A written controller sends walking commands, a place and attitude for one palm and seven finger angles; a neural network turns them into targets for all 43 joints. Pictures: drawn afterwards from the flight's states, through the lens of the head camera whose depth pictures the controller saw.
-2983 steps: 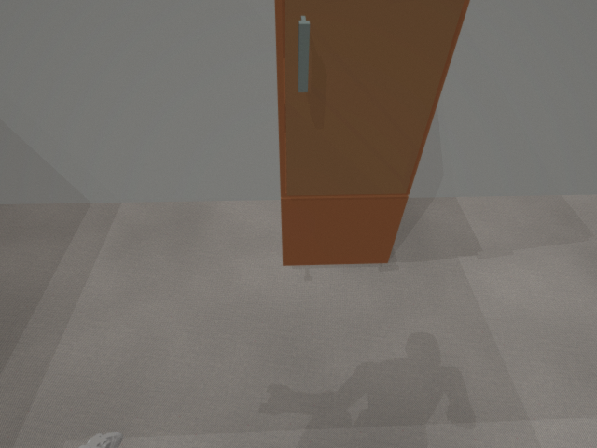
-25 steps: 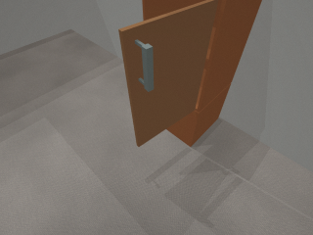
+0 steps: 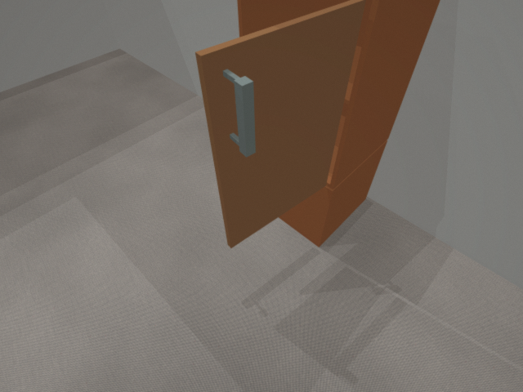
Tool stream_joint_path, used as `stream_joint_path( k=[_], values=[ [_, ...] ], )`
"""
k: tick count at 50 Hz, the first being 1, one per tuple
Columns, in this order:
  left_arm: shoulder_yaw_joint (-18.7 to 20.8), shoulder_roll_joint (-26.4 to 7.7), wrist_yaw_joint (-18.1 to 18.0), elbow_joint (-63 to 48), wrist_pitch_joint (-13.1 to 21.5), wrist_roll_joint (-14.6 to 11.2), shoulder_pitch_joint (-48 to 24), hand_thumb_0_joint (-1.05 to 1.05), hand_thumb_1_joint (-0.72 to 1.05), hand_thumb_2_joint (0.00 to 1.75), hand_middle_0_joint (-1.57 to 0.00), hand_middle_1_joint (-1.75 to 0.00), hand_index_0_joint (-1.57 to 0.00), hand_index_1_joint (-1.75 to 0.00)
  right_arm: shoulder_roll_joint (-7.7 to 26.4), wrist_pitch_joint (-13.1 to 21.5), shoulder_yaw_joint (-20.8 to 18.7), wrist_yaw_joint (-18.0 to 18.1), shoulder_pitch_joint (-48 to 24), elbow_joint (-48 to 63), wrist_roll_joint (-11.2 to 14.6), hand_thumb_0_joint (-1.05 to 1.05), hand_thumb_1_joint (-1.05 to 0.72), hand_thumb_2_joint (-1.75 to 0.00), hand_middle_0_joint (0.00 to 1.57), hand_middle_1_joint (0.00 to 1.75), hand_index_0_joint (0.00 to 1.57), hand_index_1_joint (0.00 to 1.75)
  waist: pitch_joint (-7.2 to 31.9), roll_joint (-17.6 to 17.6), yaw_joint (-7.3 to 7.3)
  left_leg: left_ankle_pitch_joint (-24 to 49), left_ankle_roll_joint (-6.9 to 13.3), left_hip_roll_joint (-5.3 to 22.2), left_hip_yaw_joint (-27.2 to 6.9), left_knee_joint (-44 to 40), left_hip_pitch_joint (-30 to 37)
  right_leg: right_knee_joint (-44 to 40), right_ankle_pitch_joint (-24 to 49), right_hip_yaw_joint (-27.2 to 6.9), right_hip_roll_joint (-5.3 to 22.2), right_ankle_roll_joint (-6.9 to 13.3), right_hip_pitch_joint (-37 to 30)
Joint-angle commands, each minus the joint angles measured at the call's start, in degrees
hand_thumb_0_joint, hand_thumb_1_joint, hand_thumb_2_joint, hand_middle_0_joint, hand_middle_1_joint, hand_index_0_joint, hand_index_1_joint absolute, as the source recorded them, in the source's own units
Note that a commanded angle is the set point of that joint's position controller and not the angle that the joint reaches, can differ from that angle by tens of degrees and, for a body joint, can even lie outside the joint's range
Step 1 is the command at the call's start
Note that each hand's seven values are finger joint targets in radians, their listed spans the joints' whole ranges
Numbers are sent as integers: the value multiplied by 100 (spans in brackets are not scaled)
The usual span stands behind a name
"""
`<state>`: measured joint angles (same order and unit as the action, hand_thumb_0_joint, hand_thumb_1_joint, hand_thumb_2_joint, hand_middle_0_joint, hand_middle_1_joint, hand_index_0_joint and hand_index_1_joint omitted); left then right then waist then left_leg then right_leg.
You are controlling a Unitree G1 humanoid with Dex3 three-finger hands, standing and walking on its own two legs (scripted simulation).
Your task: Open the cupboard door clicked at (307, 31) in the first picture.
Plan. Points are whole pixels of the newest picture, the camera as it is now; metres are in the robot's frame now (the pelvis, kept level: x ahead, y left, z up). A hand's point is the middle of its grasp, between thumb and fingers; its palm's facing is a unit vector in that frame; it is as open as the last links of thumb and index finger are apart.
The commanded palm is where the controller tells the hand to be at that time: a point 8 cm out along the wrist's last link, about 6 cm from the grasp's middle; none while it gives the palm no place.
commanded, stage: stand and wait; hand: left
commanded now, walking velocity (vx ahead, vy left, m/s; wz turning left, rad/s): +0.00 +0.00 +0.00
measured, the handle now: (238, 114) +0.57 +0.08 +0.12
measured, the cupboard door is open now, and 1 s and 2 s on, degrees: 82 82 82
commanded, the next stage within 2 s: none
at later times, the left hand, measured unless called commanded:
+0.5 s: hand out of the picture +0.06 +0.21 -0.16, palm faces -0.01 -0.96 -0.29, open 7.4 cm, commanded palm none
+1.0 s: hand out of the picture +0.07 +0.21 -0.16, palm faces -0.02 -0.95 -0.30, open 7.4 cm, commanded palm none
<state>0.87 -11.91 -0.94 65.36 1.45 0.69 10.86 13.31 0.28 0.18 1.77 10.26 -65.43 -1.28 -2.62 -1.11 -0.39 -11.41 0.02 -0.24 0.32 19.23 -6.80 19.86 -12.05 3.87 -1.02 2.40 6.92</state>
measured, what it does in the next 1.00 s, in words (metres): stands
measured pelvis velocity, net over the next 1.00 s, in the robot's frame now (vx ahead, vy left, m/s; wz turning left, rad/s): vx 0.01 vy -0.01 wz -0.01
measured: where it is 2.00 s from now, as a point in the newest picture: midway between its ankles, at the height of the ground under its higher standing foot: outside the picture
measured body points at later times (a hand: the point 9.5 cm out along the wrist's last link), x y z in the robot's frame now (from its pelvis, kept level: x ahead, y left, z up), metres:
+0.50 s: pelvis +0.00 -0.01 +0.00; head +0.02 -0.02 +0.45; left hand +0.06 +0.26 -0.14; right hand +0.05 -0.28 -0.15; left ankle -0.01 +0.12 -0.75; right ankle -0.01 -0.09 -0.75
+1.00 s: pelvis +0.01 -0.01 +0.00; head +0.03 -0.02 +0.45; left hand +0.07 +0.26 -0.14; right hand +0.06 -0.29 -0.15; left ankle -0.01 +0.12 -0.75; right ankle -0.01 -0.09 -0.75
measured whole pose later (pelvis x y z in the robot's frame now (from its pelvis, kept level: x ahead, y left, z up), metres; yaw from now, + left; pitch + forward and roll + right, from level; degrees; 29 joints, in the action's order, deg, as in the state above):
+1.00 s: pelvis +0.01 -0.01 +0.00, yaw -1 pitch -1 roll +0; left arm 0.8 -15.4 -0.5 65.1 1.9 0.7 7.9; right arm 16.4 0.2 0.1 1.3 7.6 -65.0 -1.2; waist -2.8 -0.9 -0.5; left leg -10.7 -1.0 1.0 0.6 16.6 -5.0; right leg 16.7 -10.9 3.5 -2.3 3.3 5.1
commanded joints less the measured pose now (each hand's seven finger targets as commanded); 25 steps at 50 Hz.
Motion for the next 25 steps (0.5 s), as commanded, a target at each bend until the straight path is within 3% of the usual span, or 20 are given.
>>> stream_joint_path(
  k=[1, 7, 25],
  values=[
    [166, -933, -56, -214, 70, -23, 95, 0, 90, 90, -20, -30, -20, -30, 817, 75, -147, 32, 105, 215, 17, 0, -90, -90, 20, 30, 20, 30, 186, 32, 10, 971, 148, 647, -489, -268, -21, -340, 1052, -720, 787, 70, -82],
    [191, -1060, -48, -257, 87, -13, -20, 0, 90, 90, -20, -30, -20, -30, 955, 82, -161, 22, -4, 262, 25, 0, -90, -90, 20, 30, 20, 30, 243, 194, 28, 1010, 148, 670, -493, -298, 52, -384, 1095, -722, 785, 70, -99],
    [189, -1281, -37, -291, 107, -22, -238, 0, 90, 90, -20, -30, -20, -30, 1132, 72, -182, 4, -179, 284, 26, 0, -90, -90, 20, 30, 20, 30, 274, 130, 7, 967, 111, 683, -464, -356, 142, -498, 1267, -807, 826, 68, -193]
  ],
)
